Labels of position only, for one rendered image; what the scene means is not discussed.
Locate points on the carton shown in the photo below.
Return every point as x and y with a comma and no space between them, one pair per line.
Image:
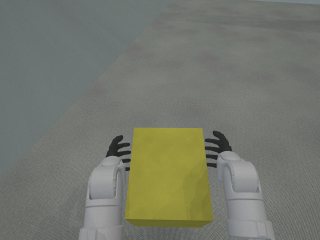
168,182

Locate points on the right robot forearm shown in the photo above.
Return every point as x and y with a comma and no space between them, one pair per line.
247,219

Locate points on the robot right hand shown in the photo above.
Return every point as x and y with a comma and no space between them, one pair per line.
223,144

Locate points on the left robot forearm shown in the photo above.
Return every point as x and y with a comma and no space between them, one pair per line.
104,198

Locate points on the robot left hand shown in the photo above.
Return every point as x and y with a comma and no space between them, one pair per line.
114,147

